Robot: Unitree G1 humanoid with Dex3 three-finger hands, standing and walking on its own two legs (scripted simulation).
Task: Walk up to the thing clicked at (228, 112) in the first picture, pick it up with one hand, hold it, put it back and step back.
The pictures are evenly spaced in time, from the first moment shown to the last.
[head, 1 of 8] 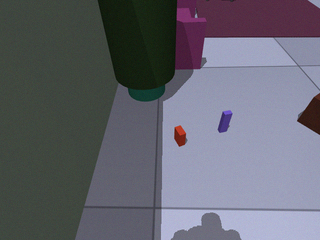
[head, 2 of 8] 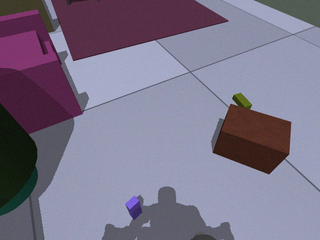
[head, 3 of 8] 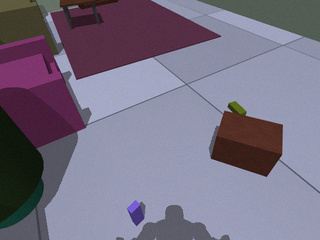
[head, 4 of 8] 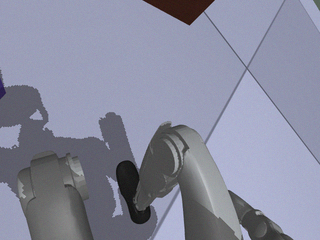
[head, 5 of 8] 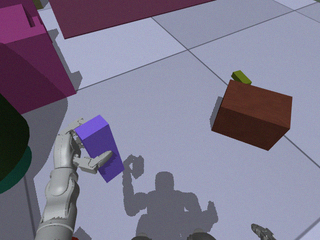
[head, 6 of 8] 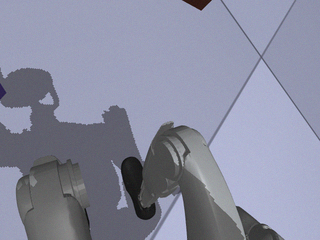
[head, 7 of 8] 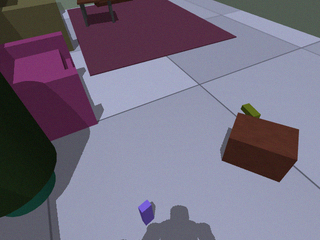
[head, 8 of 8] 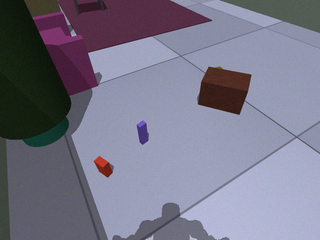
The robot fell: no
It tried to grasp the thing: yes
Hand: left
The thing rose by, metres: 0.66
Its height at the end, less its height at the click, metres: +0.00
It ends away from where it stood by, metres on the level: 0.02
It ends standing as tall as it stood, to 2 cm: yes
